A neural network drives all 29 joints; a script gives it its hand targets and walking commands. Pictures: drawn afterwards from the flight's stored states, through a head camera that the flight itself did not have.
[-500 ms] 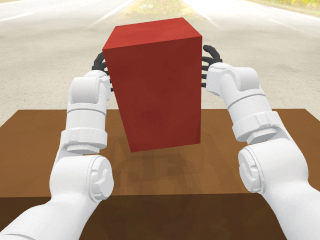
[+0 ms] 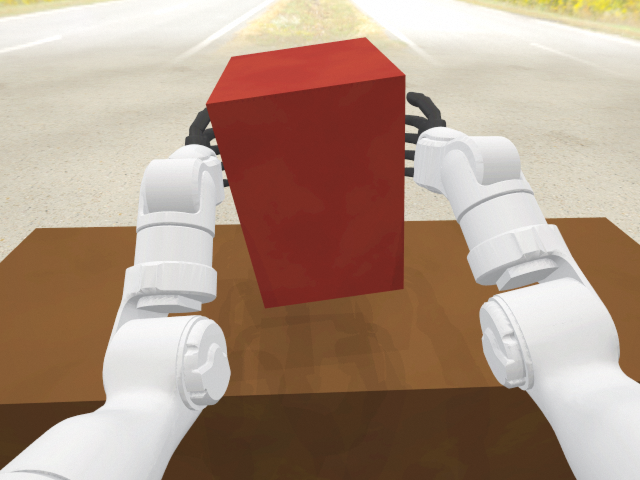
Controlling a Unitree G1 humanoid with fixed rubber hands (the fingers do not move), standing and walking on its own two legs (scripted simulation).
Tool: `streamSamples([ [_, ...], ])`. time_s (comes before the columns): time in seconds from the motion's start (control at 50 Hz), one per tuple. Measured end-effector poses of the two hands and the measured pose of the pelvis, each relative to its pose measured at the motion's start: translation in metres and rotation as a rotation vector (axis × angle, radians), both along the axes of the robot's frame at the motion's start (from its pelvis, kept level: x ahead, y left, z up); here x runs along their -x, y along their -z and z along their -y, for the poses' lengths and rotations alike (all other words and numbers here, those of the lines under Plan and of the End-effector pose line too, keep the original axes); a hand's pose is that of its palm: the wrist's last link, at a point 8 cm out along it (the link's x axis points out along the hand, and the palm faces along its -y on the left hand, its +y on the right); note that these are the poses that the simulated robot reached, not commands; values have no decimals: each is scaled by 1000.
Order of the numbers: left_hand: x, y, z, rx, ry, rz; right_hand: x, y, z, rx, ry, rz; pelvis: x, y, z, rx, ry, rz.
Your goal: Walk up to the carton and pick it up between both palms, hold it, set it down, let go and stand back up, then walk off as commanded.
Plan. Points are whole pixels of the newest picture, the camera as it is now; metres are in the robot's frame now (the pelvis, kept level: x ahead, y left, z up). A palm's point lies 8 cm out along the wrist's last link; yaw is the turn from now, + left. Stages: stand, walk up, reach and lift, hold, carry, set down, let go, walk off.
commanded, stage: hold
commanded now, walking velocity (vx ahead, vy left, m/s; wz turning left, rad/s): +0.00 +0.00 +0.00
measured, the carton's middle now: (315, 170) +0.39 +0.00 +0.27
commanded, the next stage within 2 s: set down in 1.32 s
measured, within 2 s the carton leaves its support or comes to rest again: neither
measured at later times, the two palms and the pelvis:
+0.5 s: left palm (196, 166) +0.37 +0.14 +0.29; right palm (426, 151) +0.36 -0.12 +0.31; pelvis -0.01 -0.01 +0.00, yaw +1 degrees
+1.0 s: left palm (198, 169) +0.37 +0.14 +0.29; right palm (426, 154) +0.37 -0.13 +0.30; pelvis -0.01 +0.00 +0.00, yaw +0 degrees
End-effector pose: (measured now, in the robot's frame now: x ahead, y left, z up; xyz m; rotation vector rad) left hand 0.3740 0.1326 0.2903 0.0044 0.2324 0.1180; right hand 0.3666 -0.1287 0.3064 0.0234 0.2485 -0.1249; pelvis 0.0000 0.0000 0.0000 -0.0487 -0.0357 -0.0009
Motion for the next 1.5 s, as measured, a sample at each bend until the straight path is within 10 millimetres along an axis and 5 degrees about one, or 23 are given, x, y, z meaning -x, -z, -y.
streamSamples([
  [1.5,-8,1,0,-9,5,-1,-7,-1,0,2,6,-3,3,-1,4,-8,-24,-14],
])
